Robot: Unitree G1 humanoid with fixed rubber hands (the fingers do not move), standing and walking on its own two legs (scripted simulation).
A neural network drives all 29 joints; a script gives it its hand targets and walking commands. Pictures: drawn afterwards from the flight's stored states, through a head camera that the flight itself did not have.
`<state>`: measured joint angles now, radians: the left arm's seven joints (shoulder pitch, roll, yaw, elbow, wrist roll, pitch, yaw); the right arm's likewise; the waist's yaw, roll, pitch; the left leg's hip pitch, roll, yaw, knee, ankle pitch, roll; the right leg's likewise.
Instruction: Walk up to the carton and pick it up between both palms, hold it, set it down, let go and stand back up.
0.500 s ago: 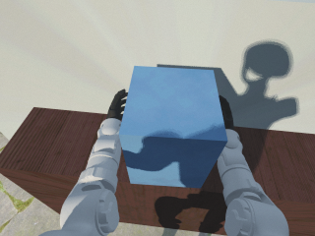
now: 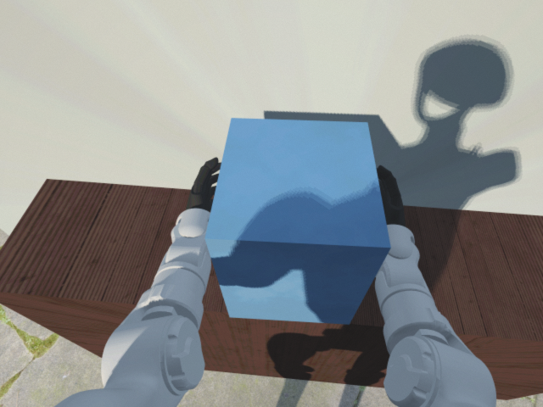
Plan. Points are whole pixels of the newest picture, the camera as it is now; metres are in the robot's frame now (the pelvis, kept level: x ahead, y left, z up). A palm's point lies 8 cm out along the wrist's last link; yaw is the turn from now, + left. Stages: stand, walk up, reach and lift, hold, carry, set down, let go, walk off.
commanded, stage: set down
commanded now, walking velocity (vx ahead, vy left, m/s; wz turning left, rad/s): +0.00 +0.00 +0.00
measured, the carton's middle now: (293, 227) +0.38 -0.02 +0.03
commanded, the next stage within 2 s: none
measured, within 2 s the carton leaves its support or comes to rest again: rests again in 0.88 s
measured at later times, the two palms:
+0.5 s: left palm (202, 223) +0.40 +0.13 +0.01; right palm (383, 229) +0.37 -0.16 +0.02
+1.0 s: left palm (205, 226) +0.40 +0.12 +0.00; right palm (384, 236) +0.37 -0.17 +0.00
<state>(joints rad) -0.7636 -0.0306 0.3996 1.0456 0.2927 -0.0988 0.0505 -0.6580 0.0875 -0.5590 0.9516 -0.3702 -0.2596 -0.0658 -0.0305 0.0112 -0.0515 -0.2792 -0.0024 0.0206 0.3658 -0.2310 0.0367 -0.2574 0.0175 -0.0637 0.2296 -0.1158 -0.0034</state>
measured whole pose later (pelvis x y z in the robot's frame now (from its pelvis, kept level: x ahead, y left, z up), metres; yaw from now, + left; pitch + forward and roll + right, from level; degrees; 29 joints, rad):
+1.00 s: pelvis -0.01 -0.01 -0.01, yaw +0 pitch +15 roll -2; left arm -0.81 -0.01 0.48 1.23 0.36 -0.32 0.07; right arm -0.70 0.11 -0.72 1.04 -0.53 -0.42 -0.07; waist -0.03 0.02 -0.09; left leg -0.47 0.00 0.03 0.41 -0.21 0.03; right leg -0.45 0.01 -0.08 0.29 -0.11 -0.01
